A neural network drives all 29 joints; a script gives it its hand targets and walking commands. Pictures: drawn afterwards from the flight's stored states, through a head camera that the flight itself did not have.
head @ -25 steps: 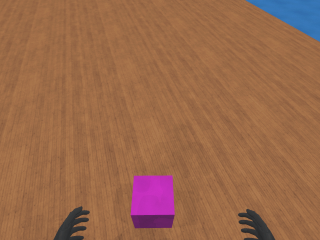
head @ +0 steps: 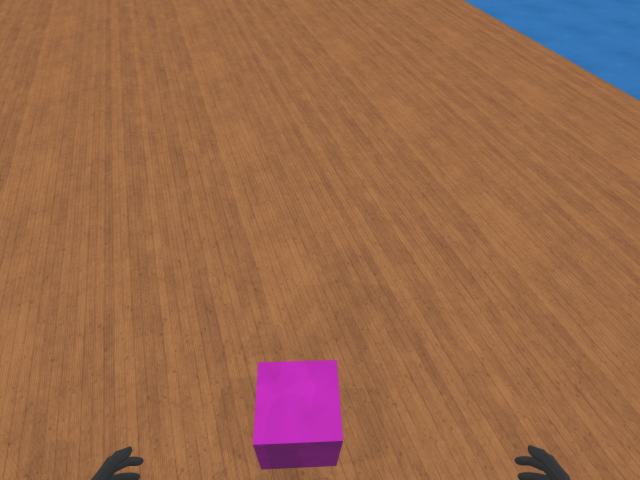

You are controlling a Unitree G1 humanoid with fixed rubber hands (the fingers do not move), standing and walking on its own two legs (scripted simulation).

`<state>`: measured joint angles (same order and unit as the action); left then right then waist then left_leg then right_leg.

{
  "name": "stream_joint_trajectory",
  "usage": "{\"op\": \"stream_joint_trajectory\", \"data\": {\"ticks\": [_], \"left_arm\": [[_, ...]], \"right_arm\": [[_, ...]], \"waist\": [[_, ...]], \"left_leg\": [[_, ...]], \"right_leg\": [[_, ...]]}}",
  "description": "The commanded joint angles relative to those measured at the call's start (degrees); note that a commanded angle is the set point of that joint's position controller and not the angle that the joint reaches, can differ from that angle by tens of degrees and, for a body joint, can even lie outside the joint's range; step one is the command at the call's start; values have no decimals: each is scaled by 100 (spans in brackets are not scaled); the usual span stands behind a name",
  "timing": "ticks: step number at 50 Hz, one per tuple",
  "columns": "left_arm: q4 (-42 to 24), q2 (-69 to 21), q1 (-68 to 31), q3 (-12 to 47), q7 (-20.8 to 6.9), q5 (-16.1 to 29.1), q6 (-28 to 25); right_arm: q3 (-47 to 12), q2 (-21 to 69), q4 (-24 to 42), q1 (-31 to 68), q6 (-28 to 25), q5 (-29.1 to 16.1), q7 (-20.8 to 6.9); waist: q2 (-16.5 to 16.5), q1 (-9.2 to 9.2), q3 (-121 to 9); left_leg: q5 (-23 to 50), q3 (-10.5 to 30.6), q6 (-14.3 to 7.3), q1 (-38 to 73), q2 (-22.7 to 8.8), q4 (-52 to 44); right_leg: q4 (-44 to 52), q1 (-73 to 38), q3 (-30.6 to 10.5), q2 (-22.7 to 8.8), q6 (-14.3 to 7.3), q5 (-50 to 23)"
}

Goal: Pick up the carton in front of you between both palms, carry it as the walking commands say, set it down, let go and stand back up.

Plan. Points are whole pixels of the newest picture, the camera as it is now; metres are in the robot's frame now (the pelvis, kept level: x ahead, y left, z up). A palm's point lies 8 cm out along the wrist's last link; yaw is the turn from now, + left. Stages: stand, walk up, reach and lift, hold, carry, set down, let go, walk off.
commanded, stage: stand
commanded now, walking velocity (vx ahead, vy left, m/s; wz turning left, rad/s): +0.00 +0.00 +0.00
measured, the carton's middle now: (298, 415) +0.41 +0.05 -0.64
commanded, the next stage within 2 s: none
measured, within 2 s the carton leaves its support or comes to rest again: neither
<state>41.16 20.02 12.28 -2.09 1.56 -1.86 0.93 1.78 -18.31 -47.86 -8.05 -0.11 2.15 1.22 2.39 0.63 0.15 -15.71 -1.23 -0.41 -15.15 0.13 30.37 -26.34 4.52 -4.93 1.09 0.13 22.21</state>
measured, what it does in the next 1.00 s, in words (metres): stands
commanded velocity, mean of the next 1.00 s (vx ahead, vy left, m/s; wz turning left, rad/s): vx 0.00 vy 0.00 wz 0.00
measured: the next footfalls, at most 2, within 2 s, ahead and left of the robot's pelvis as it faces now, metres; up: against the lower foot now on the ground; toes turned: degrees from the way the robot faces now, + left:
none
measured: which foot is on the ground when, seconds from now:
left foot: down 0.00-1.00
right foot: down 0.00-1.00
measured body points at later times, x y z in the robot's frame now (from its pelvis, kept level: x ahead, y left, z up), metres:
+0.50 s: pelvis -0.02 +0.00 +0.01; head -0.02 +0.02 +0.46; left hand +0.09 +0.31 -0.11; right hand +0.09 -0.30 -0.10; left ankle +0.00 +0.11 -0.73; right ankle -0.09 -0.13 -0.73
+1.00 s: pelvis -0.03 +0.01 +0.01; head -0.03 +0.02 +0.46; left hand +0.06 +0.32 -0.11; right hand +0.07 -0.31 -0.10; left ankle +0.00 +0.11 -0.73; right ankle -0.09 -0.13 -0.73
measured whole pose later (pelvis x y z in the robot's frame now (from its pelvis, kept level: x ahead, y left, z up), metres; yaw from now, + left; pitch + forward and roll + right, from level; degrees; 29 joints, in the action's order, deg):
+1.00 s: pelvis -0.03 +0.01 +0.01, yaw +1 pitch -2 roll +0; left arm 54.0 22.3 10.9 -0.9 0.9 -1.2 -0.1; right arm 0.9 -21.3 -59.7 -6.0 -0.7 0.9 0.6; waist 1.4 0.7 1.9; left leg -9.7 -0.9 -1.0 -11.6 0.6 23.6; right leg -20.4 1.3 -4.5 0.5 0.8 16.9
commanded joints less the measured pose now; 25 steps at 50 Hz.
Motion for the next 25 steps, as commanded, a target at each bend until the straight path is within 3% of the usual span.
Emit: {"op": "stream_joint_trajectory", "data": {"ticks": [1,25], "left_arm": [[-235,807,2,-198,29,7,-87],[507,980,-109,-110,-16,32,-150]], "right_arm": [[219,-950,220,131,-75,-10,34],[161,-1141,-488,326,-115,-68,-5]], "waist": [[-190,-13,-411],[-222,-6,-44]], "left_leg": [[2396,543,-127,1076,-572,-176],[1426,694,-128,1017,-628,-722]], "right_leg": [[316,655,-155,-493,81,-2417],[796,632,-321,-570,-35,-1509]]}}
